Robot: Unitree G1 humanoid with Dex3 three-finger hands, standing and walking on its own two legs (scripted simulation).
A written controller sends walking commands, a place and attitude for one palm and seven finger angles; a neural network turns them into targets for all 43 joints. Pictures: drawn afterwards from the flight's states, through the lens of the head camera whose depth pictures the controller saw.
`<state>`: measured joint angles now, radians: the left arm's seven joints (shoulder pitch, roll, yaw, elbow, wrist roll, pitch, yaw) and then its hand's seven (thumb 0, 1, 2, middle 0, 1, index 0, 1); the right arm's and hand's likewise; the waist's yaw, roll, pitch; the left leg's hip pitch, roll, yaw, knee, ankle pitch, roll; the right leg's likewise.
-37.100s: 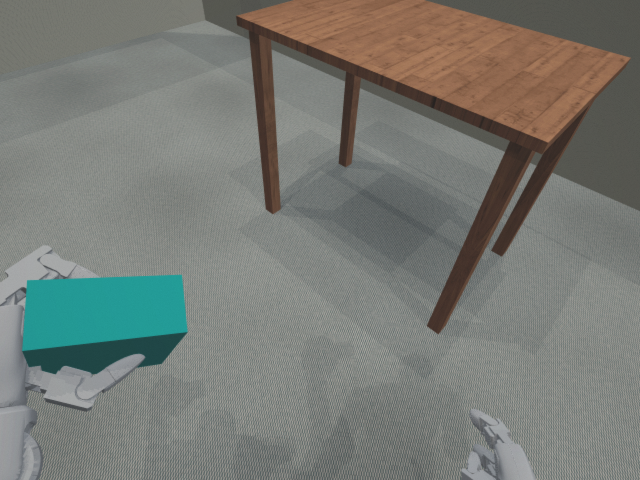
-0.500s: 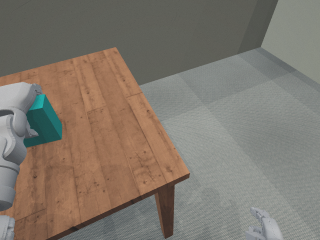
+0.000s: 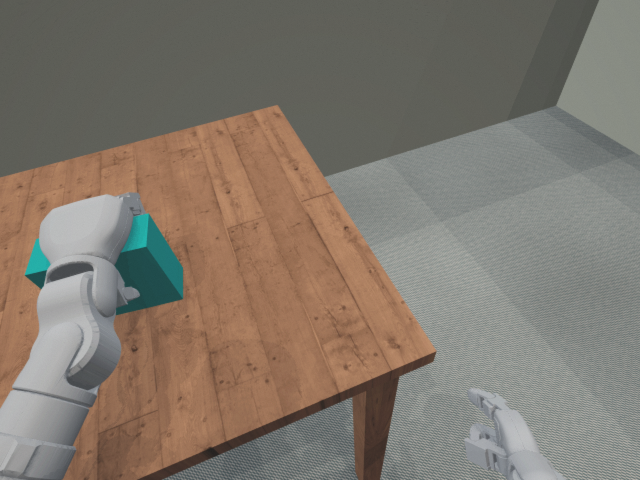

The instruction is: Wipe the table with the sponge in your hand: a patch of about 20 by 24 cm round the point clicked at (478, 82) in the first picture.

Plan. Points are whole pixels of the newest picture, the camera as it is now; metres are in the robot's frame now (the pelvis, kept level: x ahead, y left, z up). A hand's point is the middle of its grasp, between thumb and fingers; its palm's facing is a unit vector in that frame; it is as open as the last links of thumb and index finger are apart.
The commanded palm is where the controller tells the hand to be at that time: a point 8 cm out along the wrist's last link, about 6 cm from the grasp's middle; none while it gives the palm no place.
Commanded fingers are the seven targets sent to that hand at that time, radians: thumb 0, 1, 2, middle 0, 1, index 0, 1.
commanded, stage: wipe back along the first lane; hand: left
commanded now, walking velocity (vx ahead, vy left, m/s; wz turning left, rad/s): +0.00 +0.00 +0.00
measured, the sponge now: (121, 279) +0.30 +0.32 +0.09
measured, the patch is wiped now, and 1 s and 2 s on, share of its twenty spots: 0.95 0.95 0.95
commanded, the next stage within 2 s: lift the sponge slowly off the table in 1.14 s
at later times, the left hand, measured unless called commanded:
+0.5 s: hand (117, 279) +0.27 +0.28 +0.14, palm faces +0.18 -0.08 -0.98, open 9.6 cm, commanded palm +0.21 +0.27 +0.16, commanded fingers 0.00 0.10 1.30 -1.20 -1.60 -1.20 -1.60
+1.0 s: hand (132, 311) +0.23 +0.24 +0.14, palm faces +0.23 -0.11 -0.97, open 9.6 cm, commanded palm +0.16 +0.23 +0.17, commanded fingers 0.00 0.10 1.30 -1.20 -1.60 -1.20 -1.60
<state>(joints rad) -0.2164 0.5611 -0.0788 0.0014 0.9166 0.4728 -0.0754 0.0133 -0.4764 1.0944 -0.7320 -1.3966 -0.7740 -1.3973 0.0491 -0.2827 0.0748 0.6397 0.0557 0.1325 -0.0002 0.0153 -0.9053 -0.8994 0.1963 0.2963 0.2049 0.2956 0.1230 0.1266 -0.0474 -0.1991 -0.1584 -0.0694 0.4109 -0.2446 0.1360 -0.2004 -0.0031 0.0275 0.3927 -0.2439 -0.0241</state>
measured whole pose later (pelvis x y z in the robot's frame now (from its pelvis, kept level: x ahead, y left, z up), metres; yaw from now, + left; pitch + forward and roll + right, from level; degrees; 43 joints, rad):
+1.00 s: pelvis +0.01 -0.03 +0.00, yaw -4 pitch +1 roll -1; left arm 0.26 0.48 0.00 -0.53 0.86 0.61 0.04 0.04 -0.45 1.07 -0.70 -1.42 -0.76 -1.40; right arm 0.00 -0.28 0.08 0.61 0.06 0.14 0.03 0.02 -0.91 -0.90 0.19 0.30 0.20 0.30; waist 0.15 0.13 -0.04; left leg -0.16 -0.11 -0.01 0.44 -0.30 0.11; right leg -0.19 0.04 0.07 0.45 -0.28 -0.01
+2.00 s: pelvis -0.03 -0.09 -0.01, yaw -2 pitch -4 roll +0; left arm 0.26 0.68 0.10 -0.42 0.77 0.50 -0.09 -0.01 -0.48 1.07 -0.75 -1.38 -0.81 -1.36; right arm 0.02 -0.29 0.08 0.63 0.04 0.10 -0.10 0.02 -0.90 -0.90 0.20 0.30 0.20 0.30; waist 0.15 0.10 -0.01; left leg -0.14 -0.06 -0.07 0.52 -0.30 0.03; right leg -0.16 0.09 0.01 0.51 -0.27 -0.08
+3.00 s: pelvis -0.04 -0.07 +0.00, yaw -3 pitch -4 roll +0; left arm -0.01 0.67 0.06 -0.49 0.73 0.63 -0.12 -0.01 -0.48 1.07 -0.76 -1.38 -0.81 -1.36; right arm -0.04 -0.27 0.12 0.61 0.07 0.14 -0.07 0.02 -0.90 -0.90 0.20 0.30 0.20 0.30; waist 0.17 0.11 -0.01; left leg -0.12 -0.08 -0.04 0.43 -0.24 0.05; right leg -0.16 0.07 0.04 0.46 -0.23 -0.05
